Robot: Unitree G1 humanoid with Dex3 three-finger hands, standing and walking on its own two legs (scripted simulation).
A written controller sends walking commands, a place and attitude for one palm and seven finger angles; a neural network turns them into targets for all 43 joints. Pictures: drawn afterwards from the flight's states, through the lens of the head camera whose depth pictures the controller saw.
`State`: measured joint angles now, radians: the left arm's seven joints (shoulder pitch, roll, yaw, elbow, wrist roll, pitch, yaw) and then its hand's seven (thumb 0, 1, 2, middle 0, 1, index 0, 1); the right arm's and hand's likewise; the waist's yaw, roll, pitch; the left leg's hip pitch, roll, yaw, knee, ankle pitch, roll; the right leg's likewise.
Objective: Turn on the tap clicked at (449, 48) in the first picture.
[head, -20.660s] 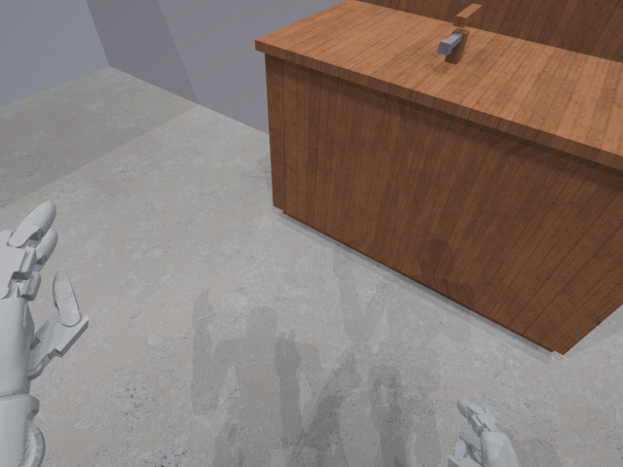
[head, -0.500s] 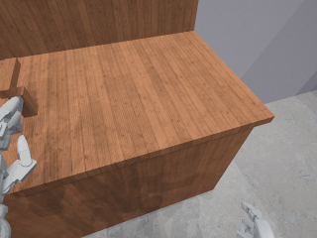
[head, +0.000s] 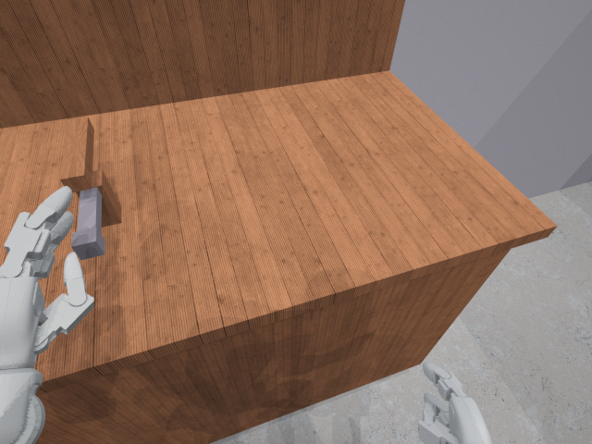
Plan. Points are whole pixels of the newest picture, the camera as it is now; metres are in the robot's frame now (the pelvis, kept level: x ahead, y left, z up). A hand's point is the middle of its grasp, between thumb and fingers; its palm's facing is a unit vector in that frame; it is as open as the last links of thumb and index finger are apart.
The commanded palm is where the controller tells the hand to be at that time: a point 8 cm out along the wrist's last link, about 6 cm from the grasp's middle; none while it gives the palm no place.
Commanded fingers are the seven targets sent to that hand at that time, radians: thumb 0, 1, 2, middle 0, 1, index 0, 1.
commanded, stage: come to a stop and stand still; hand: left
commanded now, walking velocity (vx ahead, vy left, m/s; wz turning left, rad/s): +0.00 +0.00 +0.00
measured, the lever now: (88, 243) +0.32 +0.30 +0.11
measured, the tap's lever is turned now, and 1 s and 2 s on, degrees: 0 0 0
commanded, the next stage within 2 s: look again from close up in 0.44 s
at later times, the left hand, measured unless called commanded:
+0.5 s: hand (38, 287) +0.23 +0.29 +0.15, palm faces +0.42 -0.83 -0.37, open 7.4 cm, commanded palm +0.17 +0.31 +0.18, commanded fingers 0.00 0.90 0.90 -0.20 -0.30 -0.20 -0.30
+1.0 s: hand (76, 313) +0.20 +0.24 +0.15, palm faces +0.42 -0.84 -0.34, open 7.4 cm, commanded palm +0.14 +0.27 +0.18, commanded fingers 0.00 0.90 0.90 -0.20 -0.30 -0.20 -0.30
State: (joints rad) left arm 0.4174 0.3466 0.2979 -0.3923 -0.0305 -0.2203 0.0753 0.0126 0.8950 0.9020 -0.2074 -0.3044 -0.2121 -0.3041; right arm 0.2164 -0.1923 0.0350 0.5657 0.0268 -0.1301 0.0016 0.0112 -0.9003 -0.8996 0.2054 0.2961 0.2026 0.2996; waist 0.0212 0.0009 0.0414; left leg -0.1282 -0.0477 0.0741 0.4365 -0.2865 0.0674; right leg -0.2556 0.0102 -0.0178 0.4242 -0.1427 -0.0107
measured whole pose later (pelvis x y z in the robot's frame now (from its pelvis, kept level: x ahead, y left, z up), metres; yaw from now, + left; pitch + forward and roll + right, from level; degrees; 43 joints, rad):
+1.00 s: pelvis -0.01 -0.02 +0.00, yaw +2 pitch -2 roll -1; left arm 0.42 0.33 0.33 -0.47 -0.03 -0.18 0.12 0.02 0.89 0.90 -0.21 -0.30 -0.21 -0.30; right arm 0.21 -0.21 0.01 0.56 0.01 -0.10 -0.03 0.01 -0.90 -0.90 0.21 0.30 0.20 0.30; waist 0.03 -0.03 0.07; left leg -0.15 -0.03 0.02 0.48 -0.29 0.05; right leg -0.24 0.02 -0.08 0.40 -0.13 -0.03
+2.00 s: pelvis +0.01 +0.01 -0.01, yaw +3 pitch -2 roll -1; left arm 0.39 0.35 0.37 -0.47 -0.04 -0.21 0.10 0.01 0.89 0.90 -0.21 -0.30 -0.21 -0.30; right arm 0.15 -0.19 0.01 0.53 0.02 -0.09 0.00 0.01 -0.90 -0.90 0.21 0.30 0.20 0.30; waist 0.02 -0.04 0.09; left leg -0.14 -0.06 0.03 0.52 -0.35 0.07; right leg -0.24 -0.01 -0.07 0.49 -0.21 0.00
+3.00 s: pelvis +0.01 +0.01 +0.00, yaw +3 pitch -2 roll -1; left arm 0.42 0.36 0.35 -0.50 -0.05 -0.18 0.11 0.02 0.89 0.90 -0.21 -0.30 -0.21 -0.30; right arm 0.18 -0.18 0.02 0.56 0.02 -0.11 -0.02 0.01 -0.90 -0.90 0.21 0.30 0.20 0.30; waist 0.03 -0.04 0.08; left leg -0.13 -0.05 0.02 0.46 -0.30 0.07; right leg -0.22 -0.01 -0.08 0.41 -0.16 -0.01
